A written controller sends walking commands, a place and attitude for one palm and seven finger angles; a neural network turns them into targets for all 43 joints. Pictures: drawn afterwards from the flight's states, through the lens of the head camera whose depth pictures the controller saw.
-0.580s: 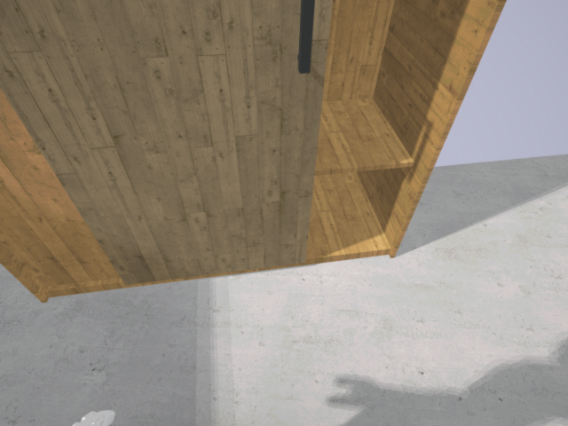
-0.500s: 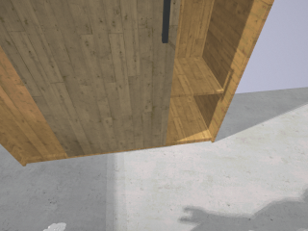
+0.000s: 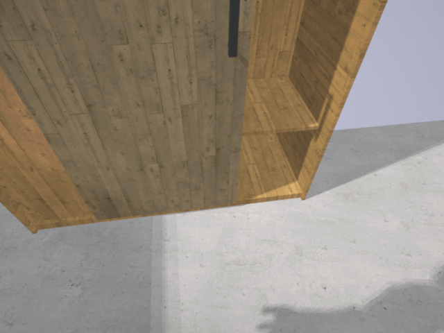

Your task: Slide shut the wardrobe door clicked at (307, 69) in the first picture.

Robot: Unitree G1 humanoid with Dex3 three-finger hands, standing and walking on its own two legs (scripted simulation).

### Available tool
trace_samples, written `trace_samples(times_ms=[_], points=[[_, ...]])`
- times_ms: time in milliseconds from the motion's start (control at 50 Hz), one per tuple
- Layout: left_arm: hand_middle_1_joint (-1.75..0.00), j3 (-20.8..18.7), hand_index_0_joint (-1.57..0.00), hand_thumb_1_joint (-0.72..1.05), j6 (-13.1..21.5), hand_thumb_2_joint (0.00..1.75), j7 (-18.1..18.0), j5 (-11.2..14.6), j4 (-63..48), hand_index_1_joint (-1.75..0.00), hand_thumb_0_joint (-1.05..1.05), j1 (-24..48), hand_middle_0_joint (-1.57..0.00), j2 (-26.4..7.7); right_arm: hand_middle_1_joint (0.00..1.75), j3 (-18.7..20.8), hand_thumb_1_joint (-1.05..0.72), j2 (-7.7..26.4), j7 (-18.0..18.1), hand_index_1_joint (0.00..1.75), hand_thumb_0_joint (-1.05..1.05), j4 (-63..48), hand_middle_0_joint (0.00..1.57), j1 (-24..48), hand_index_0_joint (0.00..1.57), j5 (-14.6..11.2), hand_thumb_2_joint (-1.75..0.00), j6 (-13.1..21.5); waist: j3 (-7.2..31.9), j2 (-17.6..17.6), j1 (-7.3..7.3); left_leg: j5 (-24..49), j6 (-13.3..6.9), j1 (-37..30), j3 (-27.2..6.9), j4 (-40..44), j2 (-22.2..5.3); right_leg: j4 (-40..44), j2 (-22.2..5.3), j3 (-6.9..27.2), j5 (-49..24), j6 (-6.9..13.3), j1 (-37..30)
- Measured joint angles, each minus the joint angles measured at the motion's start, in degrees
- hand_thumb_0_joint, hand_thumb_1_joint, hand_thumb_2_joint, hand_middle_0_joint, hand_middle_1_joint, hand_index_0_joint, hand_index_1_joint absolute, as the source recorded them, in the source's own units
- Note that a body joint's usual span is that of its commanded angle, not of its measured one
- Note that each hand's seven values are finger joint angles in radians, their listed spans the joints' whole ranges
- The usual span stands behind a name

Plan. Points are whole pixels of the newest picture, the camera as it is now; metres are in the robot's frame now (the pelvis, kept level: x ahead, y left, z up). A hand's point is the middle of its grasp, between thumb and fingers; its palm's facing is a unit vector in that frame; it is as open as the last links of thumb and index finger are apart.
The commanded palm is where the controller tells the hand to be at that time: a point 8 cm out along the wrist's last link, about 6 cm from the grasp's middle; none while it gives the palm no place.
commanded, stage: stand and wait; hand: left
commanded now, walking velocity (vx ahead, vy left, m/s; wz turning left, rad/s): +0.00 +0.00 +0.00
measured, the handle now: (232, 8) +0.84 +0.03 +0.24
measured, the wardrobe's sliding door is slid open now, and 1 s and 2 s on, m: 0.38 0.38 0.38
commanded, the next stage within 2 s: look at it before walking up in 0.24 s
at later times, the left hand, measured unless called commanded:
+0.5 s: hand out of the picture +0.08 +0.24 -0.15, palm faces -0.03 -0.94 -0.34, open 7.4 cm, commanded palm none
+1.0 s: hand out of the picture +0.09 +0.24 -0.15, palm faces -0.03 -0.94 -0.34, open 7.4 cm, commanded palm none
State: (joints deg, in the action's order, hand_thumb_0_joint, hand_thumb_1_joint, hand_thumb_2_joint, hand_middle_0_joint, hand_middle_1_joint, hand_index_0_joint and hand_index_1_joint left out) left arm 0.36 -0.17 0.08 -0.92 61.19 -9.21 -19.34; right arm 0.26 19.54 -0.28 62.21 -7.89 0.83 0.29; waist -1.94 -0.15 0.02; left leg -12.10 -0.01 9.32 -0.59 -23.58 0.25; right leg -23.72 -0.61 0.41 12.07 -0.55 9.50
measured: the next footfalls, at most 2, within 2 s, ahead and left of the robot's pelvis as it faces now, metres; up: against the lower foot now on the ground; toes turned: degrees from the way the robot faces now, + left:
left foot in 1.92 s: +0.05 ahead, +0.11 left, +0.00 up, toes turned -29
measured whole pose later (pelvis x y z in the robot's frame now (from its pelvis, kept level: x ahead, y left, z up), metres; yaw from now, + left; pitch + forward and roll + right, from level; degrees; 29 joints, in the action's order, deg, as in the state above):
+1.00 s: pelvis +0.01 +0.00 +0.00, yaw +0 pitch -2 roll +0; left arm 0.2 0.3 0.1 -1.0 62.2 -7.6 -19.6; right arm -0.2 19.5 -0.2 63.4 -6.0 0.7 0.8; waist -1.8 -0.3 0.3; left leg -11.2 0.5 7.5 -0.8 -20.3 -0.2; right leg -20.6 -0.2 0.2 11.3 -0.2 7.8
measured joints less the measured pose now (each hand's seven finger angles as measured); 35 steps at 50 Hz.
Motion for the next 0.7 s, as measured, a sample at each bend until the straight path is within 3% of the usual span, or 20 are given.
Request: trace_samples(times_ms=[700], points=[[-0.3,-0.1,-0.2,0.9,0.4,0.89,0.1,0.0,0.9,-0.3,0.01,1.5,-0.21,0.1,0.3,-0.3,-0.9,-0.1,0.0,0.3,0.01,1.4,0.2,0.9,0.21,-0.1,-0.9,0.5,0.2,0.1,-0.08,0.9,0.4,-0.8,-0.2,2.3,-0.4,2.3,0.4,-0.2,-0.9,0.4,-0.8]])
